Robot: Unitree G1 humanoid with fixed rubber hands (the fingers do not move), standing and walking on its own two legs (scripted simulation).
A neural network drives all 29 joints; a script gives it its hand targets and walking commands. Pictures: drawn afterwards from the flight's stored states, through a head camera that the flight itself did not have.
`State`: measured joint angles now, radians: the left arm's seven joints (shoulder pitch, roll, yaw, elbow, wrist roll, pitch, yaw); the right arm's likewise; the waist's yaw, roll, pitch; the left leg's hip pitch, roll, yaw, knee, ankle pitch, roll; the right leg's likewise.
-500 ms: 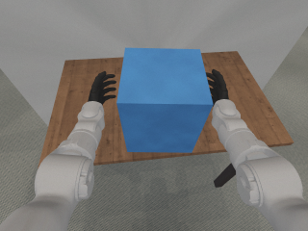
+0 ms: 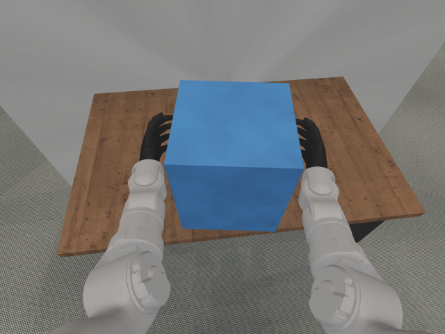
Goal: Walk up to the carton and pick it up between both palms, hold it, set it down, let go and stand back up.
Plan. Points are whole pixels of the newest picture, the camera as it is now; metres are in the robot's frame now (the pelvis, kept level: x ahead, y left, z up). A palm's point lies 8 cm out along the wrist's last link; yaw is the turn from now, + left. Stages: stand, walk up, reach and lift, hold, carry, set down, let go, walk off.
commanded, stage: reach and lift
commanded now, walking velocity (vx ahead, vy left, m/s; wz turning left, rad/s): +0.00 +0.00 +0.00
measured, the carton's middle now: (231, 161) +0.45 +0.04 +0.01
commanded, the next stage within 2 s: none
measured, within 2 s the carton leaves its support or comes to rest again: leaves its support in 1.40 s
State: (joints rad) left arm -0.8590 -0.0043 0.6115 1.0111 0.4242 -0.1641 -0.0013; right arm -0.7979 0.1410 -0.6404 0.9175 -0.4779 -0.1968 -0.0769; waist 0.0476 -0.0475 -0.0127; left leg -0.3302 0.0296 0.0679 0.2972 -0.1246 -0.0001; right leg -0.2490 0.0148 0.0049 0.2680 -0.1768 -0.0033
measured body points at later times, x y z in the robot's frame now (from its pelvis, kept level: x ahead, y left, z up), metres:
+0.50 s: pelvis +0.00 +0.00 +0.00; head +0.06 +0.02 +0.45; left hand +0.42 +0.19 +0.06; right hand +0.43 -0.11 +0.06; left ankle +0.00 +0.12 -0.75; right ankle -0.04 -0.11 -0.75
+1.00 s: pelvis +0.00 +0.00 +0.00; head +0.05 +0.03 +0.45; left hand +0.41 +0.19 +0.06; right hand +0.41 -0.12 +0.06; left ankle +0.00 +0.11 -0.75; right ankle -0.04 -0.11 -0.75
